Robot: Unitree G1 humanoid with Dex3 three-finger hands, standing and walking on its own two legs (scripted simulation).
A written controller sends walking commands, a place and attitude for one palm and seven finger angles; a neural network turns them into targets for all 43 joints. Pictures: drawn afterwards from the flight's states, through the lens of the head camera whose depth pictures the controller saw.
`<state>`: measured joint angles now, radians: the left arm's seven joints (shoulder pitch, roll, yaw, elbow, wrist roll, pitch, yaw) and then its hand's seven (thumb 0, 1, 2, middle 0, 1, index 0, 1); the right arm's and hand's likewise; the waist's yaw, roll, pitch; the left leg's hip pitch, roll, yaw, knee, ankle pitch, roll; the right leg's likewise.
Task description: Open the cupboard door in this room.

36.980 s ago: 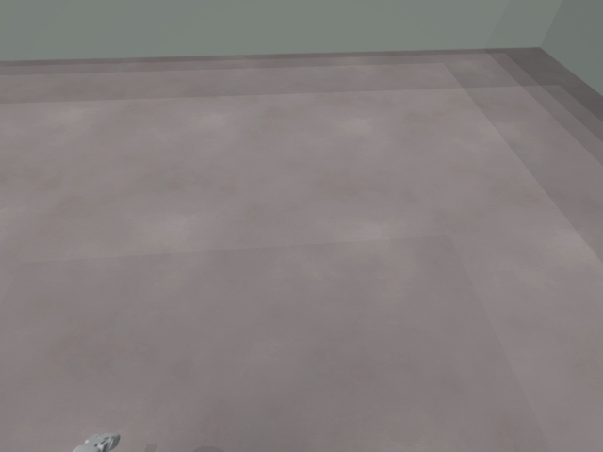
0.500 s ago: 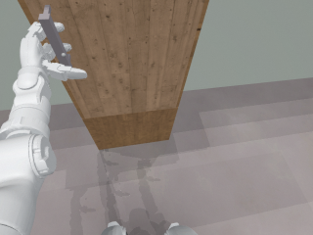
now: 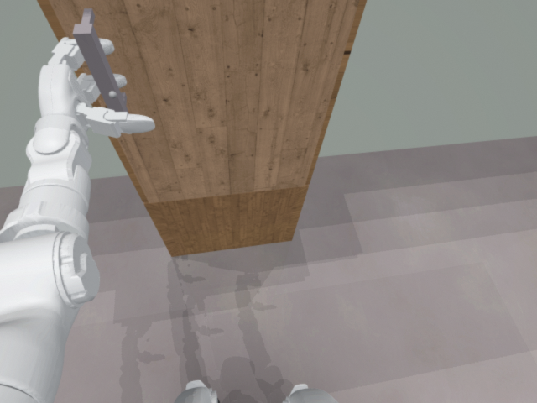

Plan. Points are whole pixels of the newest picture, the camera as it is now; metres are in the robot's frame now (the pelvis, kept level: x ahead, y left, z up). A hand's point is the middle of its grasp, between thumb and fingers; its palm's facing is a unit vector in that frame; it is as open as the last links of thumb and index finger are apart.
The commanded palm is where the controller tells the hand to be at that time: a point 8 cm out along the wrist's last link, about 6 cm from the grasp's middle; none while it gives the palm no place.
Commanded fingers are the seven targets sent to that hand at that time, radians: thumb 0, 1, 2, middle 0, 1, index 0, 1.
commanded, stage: close the thumb around the handle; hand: left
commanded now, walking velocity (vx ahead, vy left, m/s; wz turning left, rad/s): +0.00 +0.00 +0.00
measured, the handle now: (106, 71) +0.59 +0.19 +0.13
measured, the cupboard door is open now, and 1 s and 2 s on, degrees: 0 5 38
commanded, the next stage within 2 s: pull the door open along its arc in 0.56 s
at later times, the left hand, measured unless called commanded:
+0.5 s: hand (117, 94) +0.54 +0.16 +0.13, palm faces +0.05 -1.00 -0.01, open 5.8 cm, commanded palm +0.51 +0.22 +0.12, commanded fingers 0.00 0.90 0.90 -0.40 -1.35 -0.40 -1.35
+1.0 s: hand (123, 113) +0.50 +0.15 +0.13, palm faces +0.05 -1.00 +0.00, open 5.8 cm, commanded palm +0.44 +0.19 +0.12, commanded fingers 0.00 0.90 0.90 -0.40 -1.35 -0.40 -1.35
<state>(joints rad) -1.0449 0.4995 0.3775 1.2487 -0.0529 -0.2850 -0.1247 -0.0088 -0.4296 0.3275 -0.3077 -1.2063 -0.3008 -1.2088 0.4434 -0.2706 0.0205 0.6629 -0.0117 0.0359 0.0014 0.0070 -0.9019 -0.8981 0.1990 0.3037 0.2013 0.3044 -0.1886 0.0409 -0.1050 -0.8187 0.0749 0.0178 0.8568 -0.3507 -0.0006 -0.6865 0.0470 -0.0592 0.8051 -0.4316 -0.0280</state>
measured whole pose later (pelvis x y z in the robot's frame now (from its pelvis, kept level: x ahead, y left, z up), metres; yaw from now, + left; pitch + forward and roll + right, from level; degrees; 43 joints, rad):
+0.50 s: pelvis +0.00 +0.00 +0.00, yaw +0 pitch +18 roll -2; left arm -1.04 0.50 0.39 1.25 -0.04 -0.28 -0.13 0.01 0.69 0.81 -0.39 -1.33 -0.38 -1.33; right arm 0.45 -0.27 0.02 0.66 -0.01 0.04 0.00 0.01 -0.90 -0.90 0.20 0.30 0.20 0.30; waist -0.20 0.05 -0.11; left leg -0.82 0.08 0.02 0.86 -0.36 0.00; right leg -0.69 0.05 -0.05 0.81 -0.43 -0.02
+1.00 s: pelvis +0.01 +0.00 +0.01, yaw -1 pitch +16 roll -2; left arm -0.82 0.37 0.33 1.01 -0.11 -0.27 -0.09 0.00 0.73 0.77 -0.36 -1.35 -0.36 -1.35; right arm 0.46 -0.26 0.00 0.64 0.00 0.06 0.02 0.01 -0.90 -0.90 0.20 0.30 0.20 0.30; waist -0.14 0.05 -0.13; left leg -0.74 0.07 0.05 0.82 -0.35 0.00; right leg -0.62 0.05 -0.03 0.78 -0.43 -0.02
